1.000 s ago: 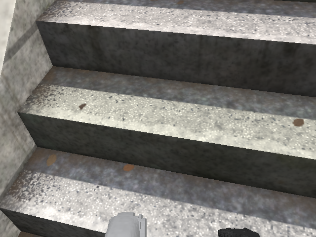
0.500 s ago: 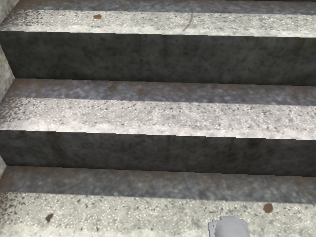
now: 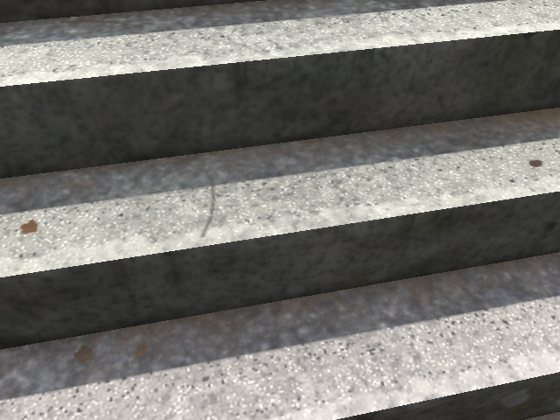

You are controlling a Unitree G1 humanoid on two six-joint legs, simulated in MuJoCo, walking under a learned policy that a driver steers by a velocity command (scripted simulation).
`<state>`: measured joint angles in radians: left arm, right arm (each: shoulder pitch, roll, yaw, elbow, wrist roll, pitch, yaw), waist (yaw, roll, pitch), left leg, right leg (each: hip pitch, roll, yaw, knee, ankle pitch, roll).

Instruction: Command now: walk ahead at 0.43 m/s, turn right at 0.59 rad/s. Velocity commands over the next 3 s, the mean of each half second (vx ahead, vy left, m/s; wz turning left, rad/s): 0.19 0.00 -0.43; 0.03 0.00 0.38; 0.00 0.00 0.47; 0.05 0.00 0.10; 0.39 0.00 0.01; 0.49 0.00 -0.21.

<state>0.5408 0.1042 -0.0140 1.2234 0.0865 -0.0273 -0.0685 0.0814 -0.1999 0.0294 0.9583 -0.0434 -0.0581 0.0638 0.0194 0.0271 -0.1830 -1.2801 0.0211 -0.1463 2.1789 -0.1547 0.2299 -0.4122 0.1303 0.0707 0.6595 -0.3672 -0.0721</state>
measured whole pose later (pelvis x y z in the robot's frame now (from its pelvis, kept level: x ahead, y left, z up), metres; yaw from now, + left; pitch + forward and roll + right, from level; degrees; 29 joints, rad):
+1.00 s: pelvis +0.19 +0.04 +0.19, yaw +2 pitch +4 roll -2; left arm -0.02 0.22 0.05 0.70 0.03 -0.09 0.01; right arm 0.23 -0.22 -0.04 0.83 -0.01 -0.11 0.06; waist -0.01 0.01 -0.08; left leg -0.40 0.01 0.00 0.70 -0.36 0.04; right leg -0.42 -0.12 -0.18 0.67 -0.32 0.02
